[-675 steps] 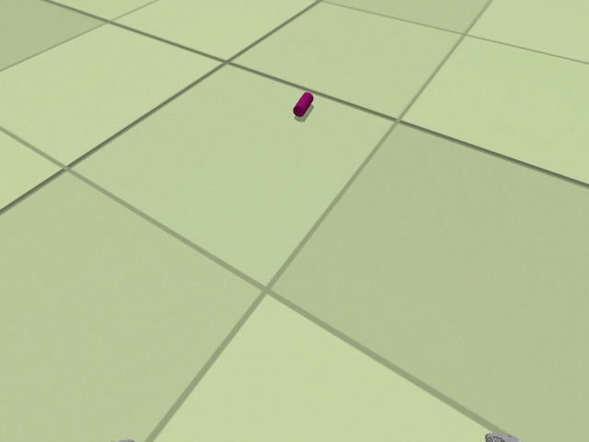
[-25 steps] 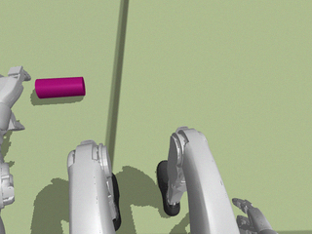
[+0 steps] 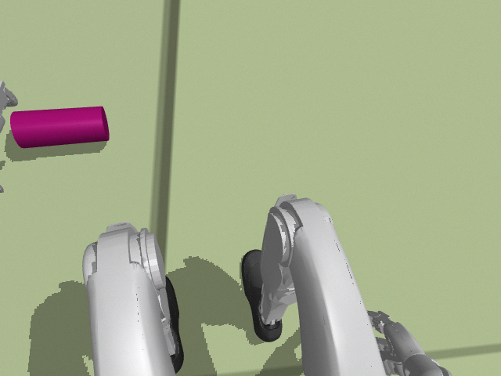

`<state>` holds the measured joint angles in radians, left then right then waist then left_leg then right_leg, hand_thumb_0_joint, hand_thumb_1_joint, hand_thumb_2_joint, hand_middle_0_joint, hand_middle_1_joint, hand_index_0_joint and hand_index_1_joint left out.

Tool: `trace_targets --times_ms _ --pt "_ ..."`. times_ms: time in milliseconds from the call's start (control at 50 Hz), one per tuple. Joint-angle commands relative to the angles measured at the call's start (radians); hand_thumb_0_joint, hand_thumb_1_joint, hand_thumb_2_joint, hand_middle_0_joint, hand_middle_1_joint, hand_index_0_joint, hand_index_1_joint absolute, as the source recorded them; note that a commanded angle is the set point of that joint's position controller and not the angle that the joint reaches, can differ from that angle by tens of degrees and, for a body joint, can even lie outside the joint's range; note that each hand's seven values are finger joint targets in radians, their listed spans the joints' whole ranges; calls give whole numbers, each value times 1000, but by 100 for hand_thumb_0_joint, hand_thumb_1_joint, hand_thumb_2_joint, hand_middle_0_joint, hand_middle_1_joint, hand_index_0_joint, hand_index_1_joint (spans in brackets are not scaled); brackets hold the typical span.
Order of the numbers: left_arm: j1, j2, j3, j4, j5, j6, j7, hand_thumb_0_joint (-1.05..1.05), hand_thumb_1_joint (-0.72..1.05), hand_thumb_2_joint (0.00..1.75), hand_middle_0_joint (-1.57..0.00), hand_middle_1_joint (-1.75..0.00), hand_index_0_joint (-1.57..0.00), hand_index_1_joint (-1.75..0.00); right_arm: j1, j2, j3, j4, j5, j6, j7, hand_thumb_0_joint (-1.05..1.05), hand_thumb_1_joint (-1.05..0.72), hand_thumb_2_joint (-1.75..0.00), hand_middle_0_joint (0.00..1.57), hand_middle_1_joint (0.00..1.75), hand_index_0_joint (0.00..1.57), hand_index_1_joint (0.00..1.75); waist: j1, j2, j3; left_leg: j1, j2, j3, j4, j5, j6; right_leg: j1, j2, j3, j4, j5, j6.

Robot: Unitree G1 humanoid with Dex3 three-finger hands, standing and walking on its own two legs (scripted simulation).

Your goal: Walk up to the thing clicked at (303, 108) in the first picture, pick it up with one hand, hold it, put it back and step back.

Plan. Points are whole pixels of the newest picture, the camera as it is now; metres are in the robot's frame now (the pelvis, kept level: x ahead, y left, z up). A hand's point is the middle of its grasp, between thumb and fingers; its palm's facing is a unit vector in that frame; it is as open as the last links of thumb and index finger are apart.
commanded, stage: rise first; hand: left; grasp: from above
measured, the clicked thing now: (63, 126) +0.53 +0.29 -0.31
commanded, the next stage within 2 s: approach in 1.96 s
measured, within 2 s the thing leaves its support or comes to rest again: neither
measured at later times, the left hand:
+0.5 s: hand (0, 142) +0.46 +0.34 -0.19, palm faces -0.47 -0.06 -0.88, open 14.2 cm
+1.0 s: hand (5, 135) +0.47 +0.33 -0.19, palm faces -0.46 -0.05 -0.88, open 14.0 cm
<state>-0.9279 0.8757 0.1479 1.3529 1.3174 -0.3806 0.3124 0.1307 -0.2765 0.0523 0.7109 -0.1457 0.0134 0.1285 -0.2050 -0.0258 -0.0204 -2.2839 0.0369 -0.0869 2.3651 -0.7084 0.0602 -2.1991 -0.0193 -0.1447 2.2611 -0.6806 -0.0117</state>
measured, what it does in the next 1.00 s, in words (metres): stands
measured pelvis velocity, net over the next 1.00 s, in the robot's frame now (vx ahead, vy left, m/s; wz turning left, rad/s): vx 0.00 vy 0.00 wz -0.03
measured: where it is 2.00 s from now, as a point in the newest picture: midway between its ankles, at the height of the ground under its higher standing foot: (216, 324)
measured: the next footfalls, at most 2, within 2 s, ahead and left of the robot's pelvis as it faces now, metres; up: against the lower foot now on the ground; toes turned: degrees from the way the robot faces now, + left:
none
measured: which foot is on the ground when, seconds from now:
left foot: down 0.00-1.00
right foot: down 0.00-1.00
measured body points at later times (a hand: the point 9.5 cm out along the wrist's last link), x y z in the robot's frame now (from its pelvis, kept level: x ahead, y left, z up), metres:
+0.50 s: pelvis +0.00 +0.00 -0.01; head +0.26 +0.08 +0.34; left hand +0.48 +0.34 -0.13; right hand +0.05 -0.28 -0.11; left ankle +0.07 +0.11 -0.31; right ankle +0.10 -0.11 -0.31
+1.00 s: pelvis +0.00 +0.00 -0.02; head +0.26 +0.09 +0.34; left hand +0.49 +0.33 -0.14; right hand +0.04 -0.27 -0.11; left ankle +0.07 +0.11 -0.31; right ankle +0.10 -0.11 -0.31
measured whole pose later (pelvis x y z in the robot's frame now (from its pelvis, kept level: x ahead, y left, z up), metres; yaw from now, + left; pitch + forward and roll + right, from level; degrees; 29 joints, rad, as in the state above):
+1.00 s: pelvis +0.00 +0.00 -0.02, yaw -2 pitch +34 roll -11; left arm -1.03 0.93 0.12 1.45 1.33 -0.34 0.33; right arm 0.15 -0.28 0.12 0.69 -0.15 -0.01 0.15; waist -0.27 -0.03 0.01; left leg -2.34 0.04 -0.11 2.43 -0.70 0.07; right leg -2.25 -0.01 -0.16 2.31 -0.66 -0.01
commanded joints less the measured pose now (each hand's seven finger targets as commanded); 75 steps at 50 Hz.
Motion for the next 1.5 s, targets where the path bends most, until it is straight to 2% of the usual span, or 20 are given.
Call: trace_targets --times_ms 0,220,300,340,380,440,500,620,720,760,780,1100,1160,1220,1280,1300,1340,1380,1400,1480 --pt "-287 295 43 -149 -23 7 46 0 -56 100 -6 -100 -6 -100 230 -263 -84 -4 -5 -3 -8 0 -91 -91 20 30 20 30 -2 325 -718 619 -24 -14 -244 282 -23 254 52 -6 -211 232 -21" --pt "-311 293 24 -120 -19 35 56 0 -56 101 -7 -101 -7 -101 231 -270 -69 -13 0 -11 -1 0 -91 -91 20 30 20 30 -12 393 -684 624 -19 -34 -250 269 -35 200 47 -14 -178 222 -23" --pt "-294 301 33 -100 -22 50 50 0 -56 101 -7 -101 -7 -101 251 -272 -63 -14 0 -12 3 0 -91 -91 20 30 20 30 -23 344 -694 610 -22 -29 -231 294 -27 241 48 -12 -183 252 -20" --pt "-350 326 40 -140 -32 41 51 0 -55 100 -7 -101 -7 -101 246 -273 -65 -15 0 -14 3 0 -91 -91 20 30 20 30 -28 350 -710 572 -22 -16 -218 274 -24 269 50 -9 -183 258 -20" --pt "-317 320 41 -103 -30 45 47 0 -55 100 -7 -102 -7 -102 255 -269 -55 -18 -4 -13 6 0 -91 -91 20 30 20 30 -35 320 -688 534 -25 -8 -209 264 -18 296 52 -9 -192 255 -15" --pt "-323 331 38 -100 -34 39 44 0 -60 107 -9 -98 -5 -103 245 -269 -47 -16 -4 -14 3 0 -91 -90 20 30 20 30 -30 329 -692 539 -23 -8 -201 252 -18 280 56 -8 -191 242 -18" --pt "-323 333 40 -92 -28 37 47 0 -55 101 -8 -101 -7 -102 247 -270 -47 -16 -4 -16 4 0 -91 -91 20 30 20 30 -30 341 -684 521 -24 -6 -203 240 -21 279 56 -10 -185 236 -21" --pt "-357 337 26 -106 -23 36 45 0 -55 100 -9 -101 -8 -102 245 -274 -39 -13 0 -12 4 0 -91 -91 20 30 20 30 -38 366 -702 543 -23 -16 -202 256 -24 259 59 -17 -174 245 -24" --pt "-364 327 20 -66 -21 37 49 0 -55 100 -8 -102 -8 -102 241 -280 -38 -11 0 -15 4 0 -91 -91 20 30 20 30 -49 364 -652 537 -20 -35 -212 223 -28 205 55 -29 -160 217 -26" --pt "-377 302 -5 -63 -20 35 46 0 -55 101 -9 -100 -8 -101 240 -277 -32 -14 0 -16 6 0 -91 -91 20 30 20 30 -62 376 -634 531 -19 -37 -214 213 -31 198 56 -31 -159 213 -27" --pt "-377 322 -2 -67 -7 35 46 0 -56 102 -9 -100 -7 -102 242 -278 -28 -12 0 -16 5 0 -91 -91 20 30 20 30 -62 371 -643 526 -21 -30 -206 224 -28 218 58 -29 -163 226 -26" --pt "-404 348 8 -52 -7 55 55 0 -52 99 -11 -100 -10 -100 253 -286 -14 -19 -3 -25 12 0 -91 -90 20 30 20 30 -71 409 -668 553 -18 -34 -191 275 -32 223 56 -34 -141 262 -25" --pt "-395 353 10 -28 -4 61 48 0 -53 100 -11 -98 -10 -100 261 -291 -10 -21 -3 -26 15 0 -91 -90 20 30 20 30 -85 390 -636 539 -17 -36 -183 273 -30 216 55 -36 -145 259 -23" --pt "-396 341 -2 -37 -11 57 45 0 -51 98 -12 -98 -11 -99 258 -285 -6 -27 -4 -25 17 0 -91 -90 20 30 20 30 -84 398 -645 514 -18 -28 -183 260 -30 244 59 -35 -146 260 -24" --pt "-412 387 21 -74 -16 52 46 0 -50 97 -13 -97 -12 -98 257 -291 -1 -34 -3 -24 14 0 -91 -90 20 30 20 30 -73 403 -676 508 -19 -20 -179 250 -27 270 61 -31 -155 256 -22" --pt "-385 382 23 -51 -17 55 44 0 -50 97 -13 -97 -13 -98 251 -289 -3 -31 -3 -23 13 0 -91 -90 20 30 20 30 -65 399 -681 516 -18 -19 -178 251 -28 265 61 -31 -152 253 -22" --pt "-396 363 9 -45 -15 51 44 0 -50 97 -12 -99 -12 -99 256 -286 1 -30 -5 -22 15 0 -91 -90 20 30 20 30 -83 387 -653 488 -20 -20 -177 235 -27 263 63 -34 -156 244 -23" --pt "-414 375 8 -51 -10 49 45 0 -51 97 -11 -99 -11 -99 251 -289 1 -27 -1 -21 13 0 -91 -90 20 30 20 30 -84 387 -649 486 -19 -26 -180 220 -27 244 64 -37 -154 232 -24" --pt "-403 377 18 -52 -7 53 44 0 -52 99 -11 -99 -10 -99 258 -293 -1 -26 -3 -23 13 0 -91 -90 20 30 20 30 -80 403 -638 518 -19 -30 -185 239 -29 227 59 -38 -150 237 -24" --pt "-413 358 -3 -57 -11 50 43 0 -50 97 -12 -99 -12 -99 255 -291 4 -25 -2 -24 13 0 -91 -90 20 30 20 30 -89 405 -653 518 -17 -29 -177 263 -30 240 62 -39 -148 263 -22"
